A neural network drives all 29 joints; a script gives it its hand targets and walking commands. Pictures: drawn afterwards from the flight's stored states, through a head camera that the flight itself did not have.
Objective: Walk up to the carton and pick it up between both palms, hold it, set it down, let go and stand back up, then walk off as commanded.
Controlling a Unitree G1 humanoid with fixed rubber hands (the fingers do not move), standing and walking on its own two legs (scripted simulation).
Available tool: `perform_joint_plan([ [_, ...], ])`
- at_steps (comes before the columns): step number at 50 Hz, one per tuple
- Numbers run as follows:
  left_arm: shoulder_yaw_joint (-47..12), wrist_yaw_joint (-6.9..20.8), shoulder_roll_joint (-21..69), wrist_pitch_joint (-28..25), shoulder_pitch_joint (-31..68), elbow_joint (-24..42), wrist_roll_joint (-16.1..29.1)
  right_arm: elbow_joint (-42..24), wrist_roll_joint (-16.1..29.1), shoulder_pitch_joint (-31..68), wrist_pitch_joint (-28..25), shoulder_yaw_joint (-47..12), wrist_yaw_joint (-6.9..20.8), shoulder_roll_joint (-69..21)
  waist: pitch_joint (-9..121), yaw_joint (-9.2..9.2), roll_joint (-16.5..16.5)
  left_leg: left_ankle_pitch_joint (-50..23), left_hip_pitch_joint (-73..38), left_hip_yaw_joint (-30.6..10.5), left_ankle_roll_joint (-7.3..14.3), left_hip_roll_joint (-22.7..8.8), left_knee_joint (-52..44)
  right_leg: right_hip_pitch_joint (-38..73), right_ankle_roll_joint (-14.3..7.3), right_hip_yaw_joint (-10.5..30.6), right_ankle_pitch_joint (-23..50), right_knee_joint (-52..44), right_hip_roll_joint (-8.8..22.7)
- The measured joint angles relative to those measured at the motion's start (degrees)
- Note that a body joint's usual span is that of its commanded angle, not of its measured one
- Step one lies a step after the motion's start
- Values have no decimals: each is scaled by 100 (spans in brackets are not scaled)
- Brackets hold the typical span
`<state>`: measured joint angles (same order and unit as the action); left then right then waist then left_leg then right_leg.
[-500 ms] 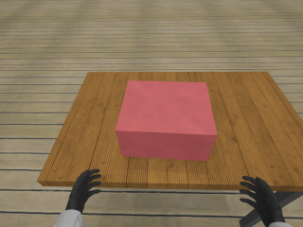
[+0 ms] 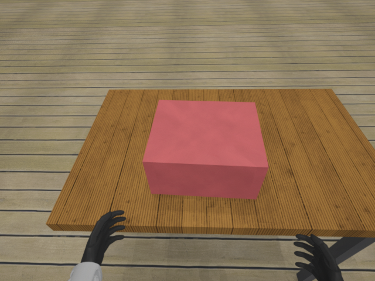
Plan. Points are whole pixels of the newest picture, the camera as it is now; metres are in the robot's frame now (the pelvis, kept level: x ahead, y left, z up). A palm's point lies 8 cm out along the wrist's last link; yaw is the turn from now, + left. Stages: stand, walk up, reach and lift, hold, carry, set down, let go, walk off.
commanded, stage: set down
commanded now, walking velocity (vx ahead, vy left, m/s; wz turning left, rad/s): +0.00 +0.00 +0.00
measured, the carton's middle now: (204, 146) +0.47 -0.03 +0.00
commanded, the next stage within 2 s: let go in 0.50 s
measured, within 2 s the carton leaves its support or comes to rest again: neither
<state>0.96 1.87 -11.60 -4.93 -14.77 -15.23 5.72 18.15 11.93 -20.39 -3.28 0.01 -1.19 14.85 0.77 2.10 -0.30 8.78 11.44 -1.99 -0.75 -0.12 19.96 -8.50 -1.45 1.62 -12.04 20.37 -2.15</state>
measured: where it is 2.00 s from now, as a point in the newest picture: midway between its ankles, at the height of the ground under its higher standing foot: outside the picture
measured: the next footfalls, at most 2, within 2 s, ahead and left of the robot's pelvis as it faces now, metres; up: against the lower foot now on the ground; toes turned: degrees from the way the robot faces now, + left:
none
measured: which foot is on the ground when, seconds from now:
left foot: down 0.00-1.00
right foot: down 0.00-1.00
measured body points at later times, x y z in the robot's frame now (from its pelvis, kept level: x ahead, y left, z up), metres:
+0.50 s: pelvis -0.01 -0.01 +0.00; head -0.02 -0.02 +0.45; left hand +0.22 +0.21 -0.01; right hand +0.16 -0.25 -0.08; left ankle +0.02 +0.13 -0.75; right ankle -0.01 -0.10 -0.75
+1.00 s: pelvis -0.01 -0.01 +0.00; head -0.03 -0.02 +0.45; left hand +0.22 +0.21 -0.01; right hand +0.16 -0.25 -0.08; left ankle +0.02 +0.13 -0.75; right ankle -0.01 -0.10 -0.75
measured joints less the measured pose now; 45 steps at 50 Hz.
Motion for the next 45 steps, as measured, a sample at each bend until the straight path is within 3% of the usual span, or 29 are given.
perform_joint_plan([
  [20,2,78,0,377,367,-252,-255,1221,-310,711,-83,-103,4,-106,0,-99,112,-29,-76,4,-17,2,0,0,-28,-1,-51,158,0],
  [45,20,82,0,690,607,-393,-411,1655,-495,824,-68,-103,4,-106,0,-149,143,-47,-143,6,-17,3,0,0,-55,-8,-104,302,0],
])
